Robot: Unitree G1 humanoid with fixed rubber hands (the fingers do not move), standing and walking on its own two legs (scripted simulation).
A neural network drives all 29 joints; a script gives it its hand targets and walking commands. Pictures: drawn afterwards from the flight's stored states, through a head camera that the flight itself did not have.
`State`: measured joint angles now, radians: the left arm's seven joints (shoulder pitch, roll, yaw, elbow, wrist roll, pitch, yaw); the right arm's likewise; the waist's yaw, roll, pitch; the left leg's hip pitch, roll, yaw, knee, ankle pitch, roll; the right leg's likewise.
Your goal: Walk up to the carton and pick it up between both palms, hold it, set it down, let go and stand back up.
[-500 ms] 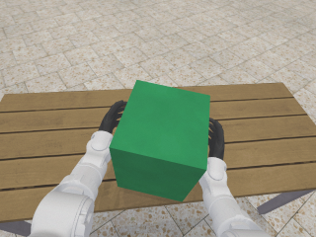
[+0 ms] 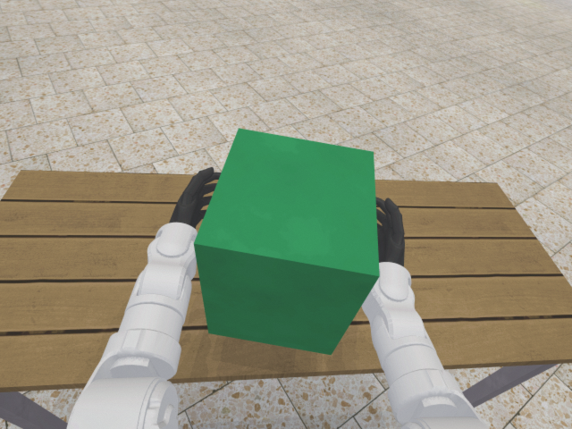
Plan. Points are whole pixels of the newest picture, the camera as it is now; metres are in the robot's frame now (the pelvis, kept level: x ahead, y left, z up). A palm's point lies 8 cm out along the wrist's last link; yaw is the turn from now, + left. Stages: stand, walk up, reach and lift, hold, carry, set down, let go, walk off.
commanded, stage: reach and lift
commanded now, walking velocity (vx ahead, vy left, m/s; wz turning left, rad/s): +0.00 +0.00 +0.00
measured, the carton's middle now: (287, 246) +0.38 -0.04 +0.05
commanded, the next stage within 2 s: hold in 1.68 s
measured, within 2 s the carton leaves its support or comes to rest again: neither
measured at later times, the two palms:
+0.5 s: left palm (183, 214) +0.38 +0.11 +0.13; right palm (399, 235) +0.35 -0.18 +0.12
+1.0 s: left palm (173, 207) +0.37 +0.12 +0.15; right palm (393, 224) +0.36 -0.17 +0.13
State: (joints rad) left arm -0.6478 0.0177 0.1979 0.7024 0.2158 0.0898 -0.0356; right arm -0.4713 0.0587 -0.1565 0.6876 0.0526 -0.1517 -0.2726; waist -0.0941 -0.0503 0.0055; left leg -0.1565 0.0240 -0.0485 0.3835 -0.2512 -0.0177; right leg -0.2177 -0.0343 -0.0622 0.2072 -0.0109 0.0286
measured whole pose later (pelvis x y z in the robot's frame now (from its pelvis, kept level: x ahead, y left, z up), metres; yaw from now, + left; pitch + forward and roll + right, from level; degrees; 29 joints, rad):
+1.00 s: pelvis +0.00 -0.01 +0.00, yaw +0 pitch -8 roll -1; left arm -0.60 -0.10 0.26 0.27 0.35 0.47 0.00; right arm -0.58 0.03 -0.18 0.59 0.00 0.08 -0.15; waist -0.07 -0.07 0.13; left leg 0.07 0.02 -0.05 0.33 -0.24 -0.02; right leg -0.05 -0.04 -0.06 0.26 -0.06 0.02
